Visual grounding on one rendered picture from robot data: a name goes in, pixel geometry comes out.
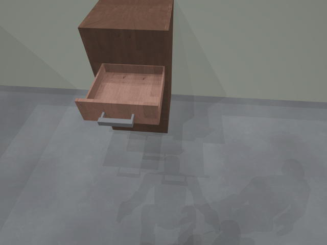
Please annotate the handle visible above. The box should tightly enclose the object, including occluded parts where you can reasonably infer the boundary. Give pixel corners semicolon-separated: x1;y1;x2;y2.
97;112;134;128

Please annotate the drawer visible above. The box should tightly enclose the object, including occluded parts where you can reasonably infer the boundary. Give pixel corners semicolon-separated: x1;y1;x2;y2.
75;63;165;125

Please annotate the cabinet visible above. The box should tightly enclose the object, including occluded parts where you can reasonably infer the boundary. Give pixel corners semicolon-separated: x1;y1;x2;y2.
78;0;174;133

